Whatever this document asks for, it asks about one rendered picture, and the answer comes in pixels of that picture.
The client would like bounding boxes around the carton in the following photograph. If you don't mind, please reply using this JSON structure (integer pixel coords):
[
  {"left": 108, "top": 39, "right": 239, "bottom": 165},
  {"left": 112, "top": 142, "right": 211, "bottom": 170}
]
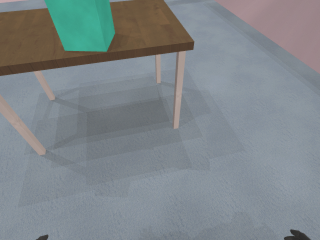
[{"left": 44, "top": 0, "right": 115, "bottom": 52}]

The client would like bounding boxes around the table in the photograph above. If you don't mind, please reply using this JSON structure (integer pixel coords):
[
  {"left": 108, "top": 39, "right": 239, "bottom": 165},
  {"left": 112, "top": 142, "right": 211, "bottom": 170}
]
[{"left": 0, "top": 0, "right": 194, "bottom": 155}]

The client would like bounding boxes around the right robot hand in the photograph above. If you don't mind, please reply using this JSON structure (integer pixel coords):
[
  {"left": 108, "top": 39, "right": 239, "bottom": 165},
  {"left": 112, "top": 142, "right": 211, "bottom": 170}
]
[{"left": 284, "top": 229, "right": 311, "bottom": 240}]

